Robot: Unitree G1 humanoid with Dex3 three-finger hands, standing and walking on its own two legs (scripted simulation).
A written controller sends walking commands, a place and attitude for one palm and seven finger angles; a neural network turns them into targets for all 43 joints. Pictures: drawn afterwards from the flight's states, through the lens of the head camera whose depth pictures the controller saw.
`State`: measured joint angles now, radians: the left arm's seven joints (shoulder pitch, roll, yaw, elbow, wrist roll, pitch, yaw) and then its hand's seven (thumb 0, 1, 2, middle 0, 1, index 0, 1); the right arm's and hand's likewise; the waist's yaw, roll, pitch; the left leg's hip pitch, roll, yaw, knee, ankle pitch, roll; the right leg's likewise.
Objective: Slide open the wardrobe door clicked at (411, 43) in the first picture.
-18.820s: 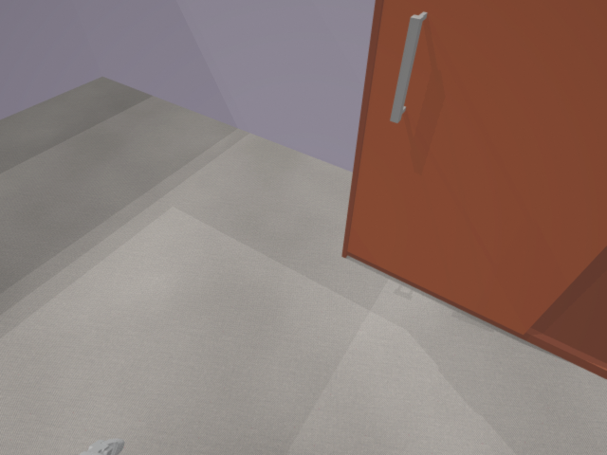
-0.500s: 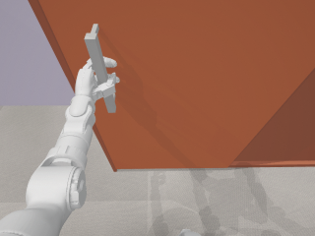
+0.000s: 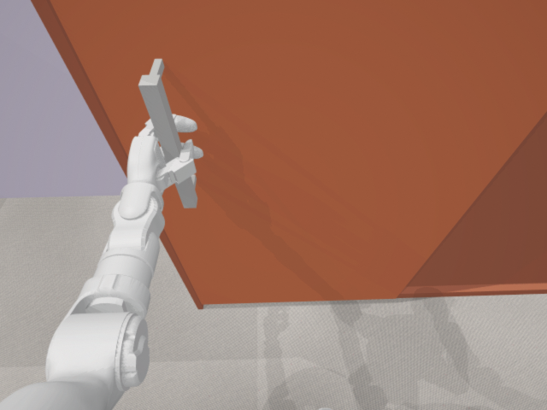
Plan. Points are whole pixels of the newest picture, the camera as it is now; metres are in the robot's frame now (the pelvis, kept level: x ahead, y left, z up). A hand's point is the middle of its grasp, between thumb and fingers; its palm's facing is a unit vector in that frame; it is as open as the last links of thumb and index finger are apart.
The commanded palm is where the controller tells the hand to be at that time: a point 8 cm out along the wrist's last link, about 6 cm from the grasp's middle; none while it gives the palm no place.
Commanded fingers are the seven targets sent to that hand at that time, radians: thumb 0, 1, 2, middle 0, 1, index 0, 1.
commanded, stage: grip the handle and tug to test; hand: left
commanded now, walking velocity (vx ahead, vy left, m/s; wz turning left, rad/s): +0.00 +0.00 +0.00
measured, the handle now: (176, 143) +0.50 +0.14 +0.11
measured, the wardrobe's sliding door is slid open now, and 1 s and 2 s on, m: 0.00 0.02 0.12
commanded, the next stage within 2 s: tug the door sideways, standing still in 0.22 s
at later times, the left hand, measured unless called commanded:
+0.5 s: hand (188, 164) +0.45 +0.11 +0.11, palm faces -0.01 -1.00 -0.01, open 5.5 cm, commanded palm +0.43 +0.15 +0.11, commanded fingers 0.00 0.90 0.90 -0.45 -1.40 -0.45 -1.40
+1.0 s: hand (203, 164) +0.45 +0.09 +0.11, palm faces +0.00 -1.00 -0.04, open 5.5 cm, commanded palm +0.43 +0.09 +0.11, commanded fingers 0.00 0.90 0.90 -0.45 -1.40 -0.45 -1.40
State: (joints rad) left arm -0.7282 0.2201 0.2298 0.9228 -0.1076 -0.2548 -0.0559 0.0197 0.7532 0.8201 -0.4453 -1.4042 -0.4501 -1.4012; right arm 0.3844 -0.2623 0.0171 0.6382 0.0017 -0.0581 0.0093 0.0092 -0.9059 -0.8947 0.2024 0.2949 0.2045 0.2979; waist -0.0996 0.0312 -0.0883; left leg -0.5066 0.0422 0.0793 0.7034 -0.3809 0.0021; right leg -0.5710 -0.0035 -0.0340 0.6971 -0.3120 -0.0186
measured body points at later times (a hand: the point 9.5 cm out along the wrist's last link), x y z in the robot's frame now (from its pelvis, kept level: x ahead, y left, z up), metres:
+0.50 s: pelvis +0.03 +0.00 +0.01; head +0.08 +0.00 +0.45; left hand +0.45 +0.17 +0.11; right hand +0.13 -0.25 -0.11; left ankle -0.02 +0.12 -0.72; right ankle +0.01 -0.11 -0.72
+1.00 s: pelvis +0.00 +0.01 +0.00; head +0.06 +0.01 +0.44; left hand +0.44 +0.14 +0.11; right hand +0.06 -0.23 -0.13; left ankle -0.02 +0.12 -0.72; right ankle +0.01 -0.11 -0.72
